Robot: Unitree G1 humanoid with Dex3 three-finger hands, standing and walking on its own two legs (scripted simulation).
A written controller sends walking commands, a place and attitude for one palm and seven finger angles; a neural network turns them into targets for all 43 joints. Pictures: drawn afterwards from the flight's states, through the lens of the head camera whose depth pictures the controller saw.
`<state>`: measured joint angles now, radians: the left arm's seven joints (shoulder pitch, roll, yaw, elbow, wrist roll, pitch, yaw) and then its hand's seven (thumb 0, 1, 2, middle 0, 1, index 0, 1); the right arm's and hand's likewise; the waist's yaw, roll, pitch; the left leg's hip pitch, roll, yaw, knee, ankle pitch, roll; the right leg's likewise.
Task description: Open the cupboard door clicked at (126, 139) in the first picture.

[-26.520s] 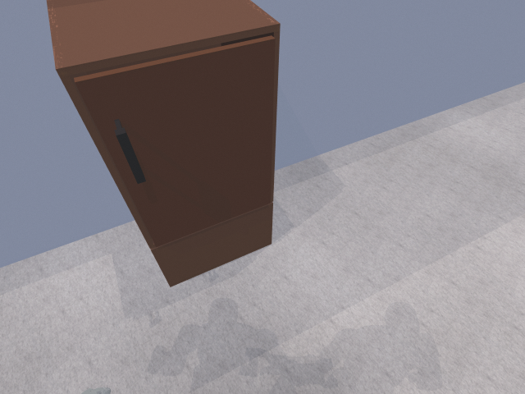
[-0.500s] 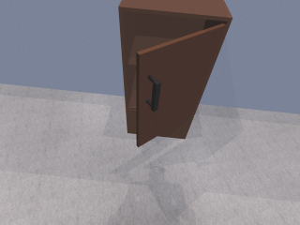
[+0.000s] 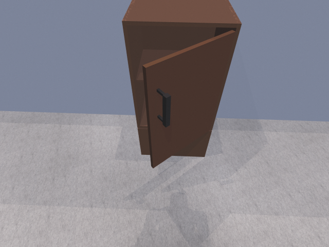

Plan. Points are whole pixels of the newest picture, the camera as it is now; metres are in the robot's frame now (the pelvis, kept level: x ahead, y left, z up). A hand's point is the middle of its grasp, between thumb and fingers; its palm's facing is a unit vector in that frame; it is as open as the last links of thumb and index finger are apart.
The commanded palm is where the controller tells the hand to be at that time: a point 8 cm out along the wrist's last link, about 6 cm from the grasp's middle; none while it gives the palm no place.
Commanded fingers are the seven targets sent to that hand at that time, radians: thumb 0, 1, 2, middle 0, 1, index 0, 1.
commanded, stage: let the arm hang, fingers relaxed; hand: left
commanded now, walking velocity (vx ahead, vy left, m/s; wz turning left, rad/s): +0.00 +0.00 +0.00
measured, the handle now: (163, 108) +0.57 +0.03 -0.02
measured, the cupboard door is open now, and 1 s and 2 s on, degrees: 40 40 40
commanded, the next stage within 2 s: look to check the result in 0.16 s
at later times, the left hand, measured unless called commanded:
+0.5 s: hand out of the picture -0.03 +0.14 -0.18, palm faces +0.04 -0.99 -0.16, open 7.4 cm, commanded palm none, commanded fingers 0.00 0.90 0.90 -0.20 -0.30 -0.20 -0.30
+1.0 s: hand out of the picture +0.00 +0.14 -0.18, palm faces +0.01 -0.99 -0.17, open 7.4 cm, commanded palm none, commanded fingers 0.00 0.90 0.90 -0.20 -0.30 -0.20 -0.30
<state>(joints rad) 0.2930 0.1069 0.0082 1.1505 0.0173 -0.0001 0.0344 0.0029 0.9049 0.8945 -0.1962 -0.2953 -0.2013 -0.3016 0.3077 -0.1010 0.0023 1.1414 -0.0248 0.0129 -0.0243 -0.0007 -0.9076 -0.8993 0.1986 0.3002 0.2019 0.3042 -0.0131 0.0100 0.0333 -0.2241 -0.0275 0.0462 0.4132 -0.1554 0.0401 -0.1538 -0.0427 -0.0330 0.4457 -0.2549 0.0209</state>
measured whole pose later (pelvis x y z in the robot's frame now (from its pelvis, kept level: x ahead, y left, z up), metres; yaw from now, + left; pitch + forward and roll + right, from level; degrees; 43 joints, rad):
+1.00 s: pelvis +0.01 -0.02 +0.00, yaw -3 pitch -2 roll +0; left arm 0.29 0.11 0.04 1.12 0.02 0.02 0.02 0.00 0.90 0.89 -0.20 -0.30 -0.20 -0.30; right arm 0.26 -0.13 -0.02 1.12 -0.02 0.03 -0.04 0.00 -0.91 -0.90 0.20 0.30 0.20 0.30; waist 0.00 0.00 0.07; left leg -0.24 0.03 0.08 0.47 -0.21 0.01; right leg -0.18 0.01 0.00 0.49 -0.28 -0.01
